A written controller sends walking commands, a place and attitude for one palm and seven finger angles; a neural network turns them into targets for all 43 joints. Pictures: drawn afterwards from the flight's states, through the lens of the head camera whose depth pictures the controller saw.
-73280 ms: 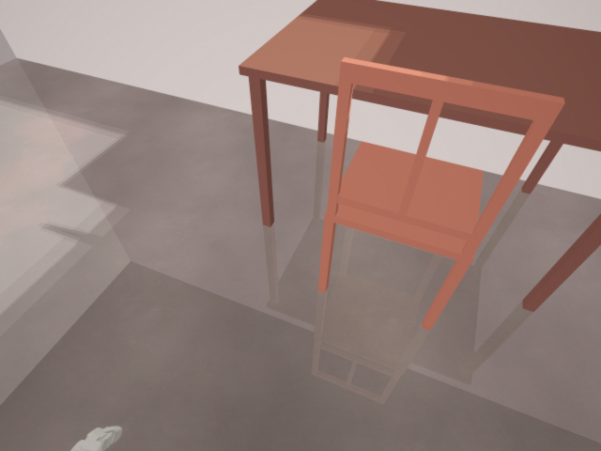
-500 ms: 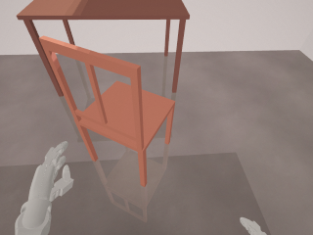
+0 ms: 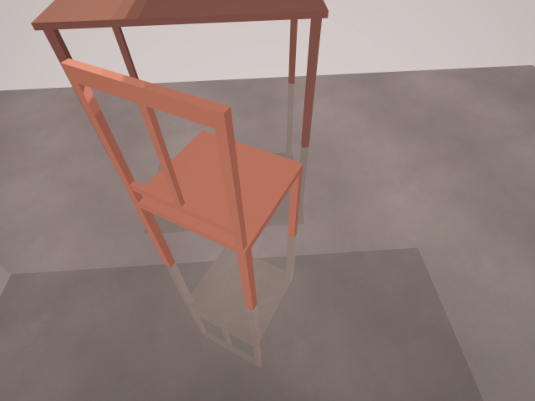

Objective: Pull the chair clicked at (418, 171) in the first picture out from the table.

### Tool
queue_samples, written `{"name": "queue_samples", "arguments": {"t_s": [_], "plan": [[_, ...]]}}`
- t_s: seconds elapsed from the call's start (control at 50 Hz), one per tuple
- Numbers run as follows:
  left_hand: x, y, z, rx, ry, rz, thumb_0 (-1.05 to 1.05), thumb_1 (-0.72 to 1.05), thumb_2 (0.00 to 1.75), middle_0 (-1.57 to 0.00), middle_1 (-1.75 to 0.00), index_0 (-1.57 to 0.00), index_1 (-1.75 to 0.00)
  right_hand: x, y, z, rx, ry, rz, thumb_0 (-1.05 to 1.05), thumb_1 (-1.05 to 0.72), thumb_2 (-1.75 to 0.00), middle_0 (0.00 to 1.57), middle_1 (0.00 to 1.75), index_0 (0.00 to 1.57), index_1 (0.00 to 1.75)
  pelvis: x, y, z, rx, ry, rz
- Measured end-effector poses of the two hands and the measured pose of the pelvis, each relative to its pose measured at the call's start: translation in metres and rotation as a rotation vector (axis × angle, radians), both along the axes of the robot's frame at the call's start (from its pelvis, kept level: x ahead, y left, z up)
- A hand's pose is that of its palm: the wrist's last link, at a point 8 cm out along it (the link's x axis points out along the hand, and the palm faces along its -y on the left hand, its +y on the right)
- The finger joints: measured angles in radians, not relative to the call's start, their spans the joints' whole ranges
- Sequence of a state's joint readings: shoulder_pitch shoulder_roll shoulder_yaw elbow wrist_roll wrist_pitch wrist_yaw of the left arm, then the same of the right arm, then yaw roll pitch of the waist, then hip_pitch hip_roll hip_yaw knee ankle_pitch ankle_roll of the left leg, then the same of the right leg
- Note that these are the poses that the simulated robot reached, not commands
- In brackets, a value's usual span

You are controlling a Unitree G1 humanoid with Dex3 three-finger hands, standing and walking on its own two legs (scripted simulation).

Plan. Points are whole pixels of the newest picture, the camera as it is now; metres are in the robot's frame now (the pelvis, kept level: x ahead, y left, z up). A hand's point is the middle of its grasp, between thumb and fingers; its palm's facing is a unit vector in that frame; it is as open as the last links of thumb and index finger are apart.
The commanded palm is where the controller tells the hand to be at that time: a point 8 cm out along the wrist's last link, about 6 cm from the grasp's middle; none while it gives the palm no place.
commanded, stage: let the arm hang, fingers relaxed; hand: left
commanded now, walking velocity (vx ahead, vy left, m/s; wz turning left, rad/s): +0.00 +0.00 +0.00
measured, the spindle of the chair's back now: (164, 160) +0.66 +0.30 -0.08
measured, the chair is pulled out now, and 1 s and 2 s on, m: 0.64 0.64 0.64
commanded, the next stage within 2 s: look to check the result in 0.48 s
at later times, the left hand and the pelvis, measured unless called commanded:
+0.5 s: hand out of the picture -0.01 +0.14 -0.17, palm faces +0.03 -0.98 -0.17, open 7.4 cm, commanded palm none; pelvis +0.00 -0.01 +0.00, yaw +0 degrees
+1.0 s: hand out of the picture -0.02 +0.14 -0.17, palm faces +0.04 -0.99 -0.17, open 7.4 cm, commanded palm none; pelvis +0.01 -0.01 +0.00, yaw +0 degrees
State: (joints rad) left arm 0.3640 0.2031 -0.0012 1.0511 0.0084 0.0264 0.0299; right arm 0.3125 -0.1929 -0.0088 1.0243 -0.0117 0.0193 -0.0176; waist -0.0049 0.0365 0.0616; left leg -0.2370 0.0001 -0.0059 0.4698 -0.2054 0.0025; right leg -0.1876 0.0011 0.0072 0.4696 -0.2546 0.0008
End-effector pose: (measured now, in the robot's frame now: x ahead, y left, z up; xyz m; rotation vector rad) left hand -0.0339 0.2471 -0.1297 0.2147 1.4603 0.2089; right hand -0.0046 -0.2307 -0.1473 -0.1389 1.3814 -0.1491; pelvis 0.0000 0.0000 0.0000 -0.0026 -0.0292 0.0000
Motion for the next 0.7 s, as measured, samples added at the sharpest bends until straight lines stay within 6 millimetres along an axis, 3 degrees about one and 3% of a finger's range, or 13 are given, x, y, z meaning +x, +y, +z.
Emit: {"name": "queue_samples", "arguments": {"t_s": [0.26,0.46,0.7], "plan": [[0.026,-0.049,-0.012,-0.091,-0.064,-0.015,0.0,0.91,0.89,-0.2,-0.3,-0.2,-0.3,-0.031,0.018,-0.005,0.057,0.066,-0.048,0.0,-0.91,-0.89,0.2,0.3,0.2,0.3,0.002,-0.01,0.0,0.004,-0.007,-0.005],[0.025,-0.053,-0.014,-0.098,-0.057,0.005,0.01,0.92,0.89,-0.2,-0.3,-0.2,-0.3,-0.041,0.022,-0.002,0.058,0.097,-0.066,0.0,-0.91,-0.89,0.2,0.3,0.2,0.3,0.003,-0.013,0.001,0.002,-0.006,-0.002],[0.013,-0.055,-0.014,-0.101,-0.026,0.022,0.0,0.91,0.89,-0.2,-0.3,-0.2,-0.3,-0.034,0.019,-0.002,0.049,0.085,-0.06,0.0,-0.91,-0.89,0.2,0.3,0.2,0.3,0.003,-0.013,0.001,0.002,-0.004,-0.002]]}}
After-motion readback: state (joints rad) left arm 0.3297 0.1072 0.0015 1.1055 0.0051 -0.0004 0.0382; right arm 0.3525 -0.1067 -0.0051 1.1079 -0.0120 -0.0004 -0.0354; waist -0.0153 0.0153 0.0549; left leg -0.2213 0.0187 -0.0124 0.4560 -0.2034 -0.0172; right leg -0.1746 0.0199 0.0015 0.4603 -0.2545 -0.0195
